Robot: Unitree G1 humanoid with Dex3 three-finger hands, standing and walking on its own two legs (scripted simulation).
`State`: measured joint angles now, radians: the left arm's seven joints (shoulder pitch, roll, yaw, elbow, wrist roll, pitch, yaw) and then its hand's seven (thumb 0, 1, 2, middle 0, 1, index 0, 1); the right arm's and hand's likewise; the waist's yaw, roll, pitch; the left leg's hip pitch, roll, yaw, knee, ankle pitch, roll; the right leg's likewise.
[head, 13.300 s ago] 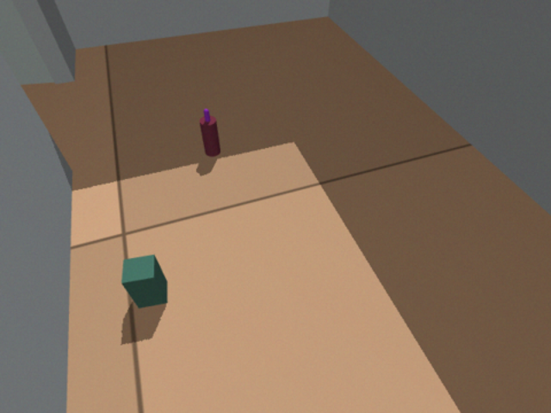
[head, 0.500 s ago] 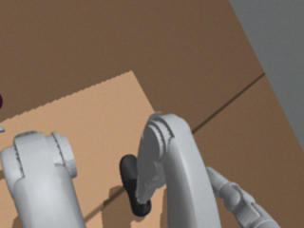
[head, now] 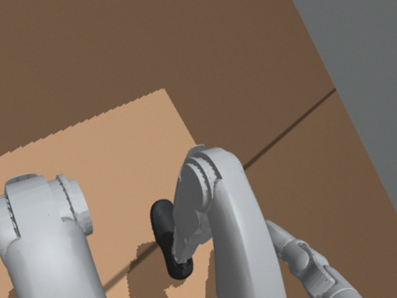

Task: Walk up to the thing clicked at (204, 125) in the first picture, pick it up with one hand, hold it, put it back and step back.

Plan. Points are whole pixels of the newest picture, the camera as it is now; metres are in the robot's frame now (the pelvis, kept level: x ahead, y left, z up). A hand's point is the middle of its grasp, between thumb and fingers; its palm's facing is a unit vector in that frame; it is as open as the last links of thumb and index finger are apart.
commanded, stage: close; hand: left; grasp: from the side
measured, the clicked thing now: out of the picture +0.44 +0.31 -0.15
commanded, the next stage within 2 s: settle in 0.06 s
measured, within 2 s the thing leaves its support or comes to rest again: leaves its support in 0.54 s
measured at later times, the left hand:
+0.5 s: hand out of the picture +0.42 +0.31 -0.15, palm faces +0.36 -0.93 -0.03, open 11.3 cm
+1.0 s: hand out of the picture +0.40 +0.33 -0.03, palm faces +0.36 -0.93 -0.07, open 11.4 cm
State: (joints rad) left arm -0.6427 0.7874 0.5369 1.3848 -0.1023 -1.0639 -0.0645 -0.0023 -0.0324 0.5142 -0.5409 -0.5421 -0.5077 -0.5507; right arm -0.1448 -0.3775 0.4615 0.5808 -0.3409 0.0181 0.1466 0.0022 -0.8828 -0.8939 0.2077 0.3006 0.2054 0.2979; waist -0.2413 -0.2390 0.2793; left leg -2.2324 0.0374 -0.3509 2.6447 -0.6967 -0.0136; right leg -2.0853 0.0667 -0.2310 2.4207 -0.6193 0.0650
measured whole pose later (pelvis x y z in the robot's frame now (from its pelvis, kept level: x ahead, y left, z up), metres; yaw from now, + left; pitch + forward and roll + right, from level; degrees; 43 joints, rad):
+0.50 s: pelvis +0.00 +0.00 +0.01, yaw +0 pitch +15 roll -15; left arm -0.61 0.76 0.54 1.20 -0.07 -0.92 -0.07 0.00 -0.44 0.91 -0.62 -0.96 -0.62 -0.97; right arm -0.11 -0.36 0.41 0.58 -0.33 0.04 0.14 0.00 -0.91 -0.90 0.21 0.30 0.21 0.30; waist -0.22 -0.24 0.27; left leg -2.23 0.03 -0.35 2.63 -0.70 -0.02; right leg -2.09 0.06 -0.23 2.41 -0.63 0.06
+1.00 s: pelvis +0.01 -0.01 +0.04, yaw +5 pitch +26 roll -11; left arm -0.53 0.57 0.44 0.89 -0.15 -0.66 -0.15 0.00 -0.54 1.04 -0.64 -0.99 -0.63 -1.01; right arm 0.03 -0.30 0.19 0.66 -0.16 0.06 0.11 0.00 -0.91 -0.90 0.21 0.30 0.20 0.30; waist -0.14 -0.06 0.02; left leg -2.25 0.03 -0.21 2.46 -0.69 -0.01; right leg -2.12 0.01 -0.14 2.33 -0.68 0.03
